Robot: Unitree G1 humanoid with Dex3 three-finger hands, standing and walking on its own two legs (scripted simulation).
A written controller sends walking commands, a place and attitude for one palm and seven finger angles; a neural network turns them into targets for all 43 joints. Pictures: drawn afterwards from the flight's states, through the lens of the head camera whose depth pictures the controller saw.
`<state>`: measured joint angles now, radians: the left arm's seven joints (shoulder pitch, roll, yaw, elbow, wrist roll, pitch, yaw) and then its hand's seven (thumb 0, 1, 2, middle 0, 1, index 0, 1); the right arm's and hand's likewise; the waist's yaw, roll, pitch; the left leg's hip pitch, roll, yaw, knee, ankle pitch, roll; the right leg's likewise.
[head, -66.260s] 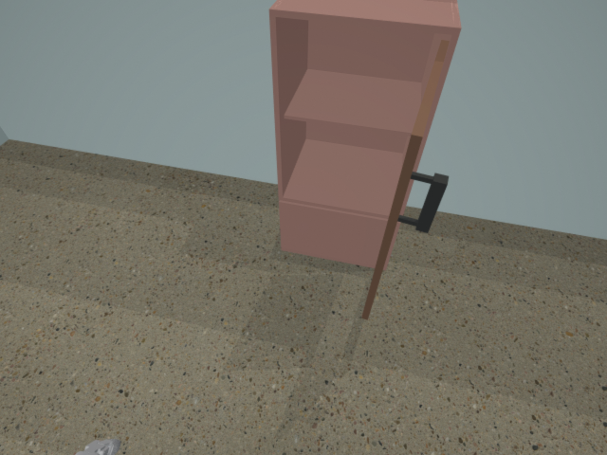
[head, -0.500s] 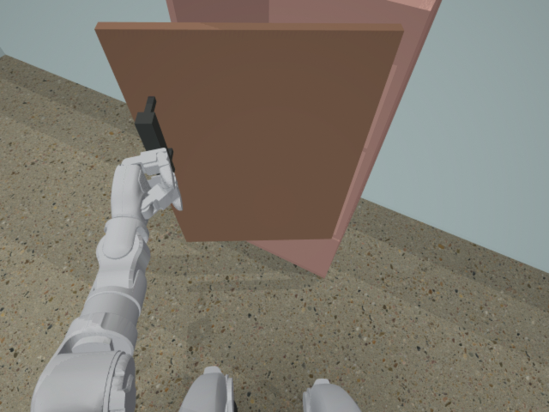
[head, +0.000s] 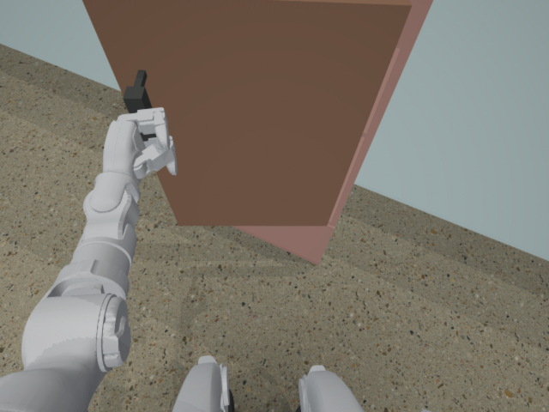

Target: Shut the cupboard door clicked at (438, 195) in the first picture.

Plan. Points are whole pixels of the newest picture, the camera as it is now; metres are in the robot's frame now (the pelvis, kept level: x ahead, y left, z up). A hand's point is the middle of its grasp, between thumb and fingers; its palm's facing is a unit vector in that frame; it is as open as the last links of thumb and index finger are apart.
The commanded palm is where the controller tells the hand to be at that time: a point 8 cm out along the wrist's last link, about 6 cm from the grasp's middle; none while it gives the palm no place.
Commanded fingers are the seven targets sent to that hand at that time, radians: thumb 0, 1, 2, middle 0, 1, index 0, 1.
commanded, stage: push the door shut along its arc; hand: left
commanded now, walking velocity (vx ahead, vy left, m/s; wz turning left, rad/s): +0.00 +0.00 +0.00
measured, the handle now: (149, 117) +0.55 +0.18 +0.07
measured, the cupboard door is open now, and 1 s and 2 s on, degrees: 27 14 9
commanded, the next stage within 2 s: pull the fist back off the door in 1.02 s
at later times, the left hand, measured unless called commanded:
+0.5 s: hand (191, 122) +0.53 +0.11 +0.08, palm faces -0.21 -0.98 -0.03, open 3.1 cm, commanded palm +0.54 +0.15 +0.08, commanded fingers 0.00 0.90 0.90 -1.30 -1.50 -1.30 -1.50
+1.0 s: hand (214, 94) +0.59 +0.08 +0.08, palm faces -0.32 -0.95 -0.02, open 3.1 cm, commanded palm +0.60 +0.11 +0.08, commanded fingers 0.00 0.90 0.90 -1.30 -1.50 -1.30 -1.50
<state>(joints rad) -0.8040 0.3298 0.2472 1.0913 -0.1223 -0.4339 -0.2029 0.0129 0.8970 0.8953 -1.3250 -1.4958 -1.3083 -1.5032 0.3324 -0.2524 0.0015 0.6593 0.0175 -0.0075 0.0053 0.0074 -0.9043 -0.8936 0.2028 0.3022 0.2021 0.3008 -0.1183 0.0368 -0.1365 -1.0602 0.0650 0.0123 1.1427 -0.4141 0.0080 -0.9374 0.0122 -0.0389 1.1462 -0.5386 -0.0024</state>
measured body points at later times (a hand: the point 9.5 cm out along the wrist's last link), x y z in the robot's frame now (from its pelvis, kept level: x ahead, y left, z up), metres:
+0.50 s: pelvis -0.01 +0.01 -0.02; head +0.12 +0.03 +0.41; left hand +0.53 +0.16 +0.09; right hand -0.02 -0.26 -0.13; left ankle +0.07 +0.12 -0.64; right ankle +0.01 -0.12 -0.64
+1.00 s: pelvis -0.01 +0.01 -0.04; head +0.17 +0.02 +0.37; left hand +0.60 +0.13 +0.09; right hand -0.06 -0.25 -0.14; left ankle +0.07 +0.12 -0.64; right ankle +0.01 -0.12 -0.64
